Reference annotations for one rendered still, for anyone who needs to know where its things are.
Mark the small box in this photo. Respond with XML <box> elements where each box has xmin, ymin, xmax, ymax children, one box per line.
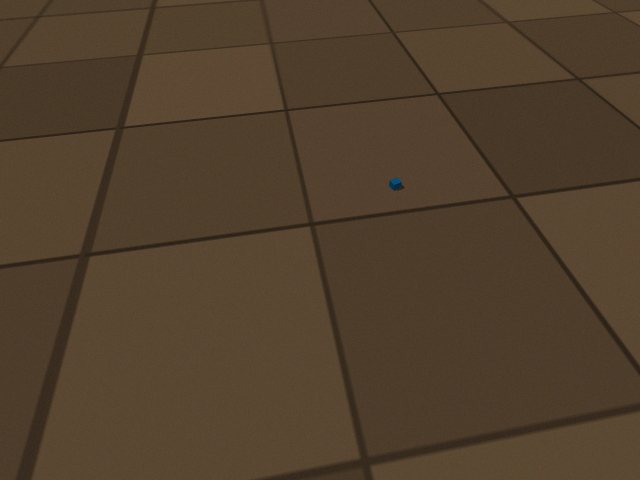
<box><xmin>389</xmin><ymin>178</ymin><xmax>402</xmax><ymax>190</ymax></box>

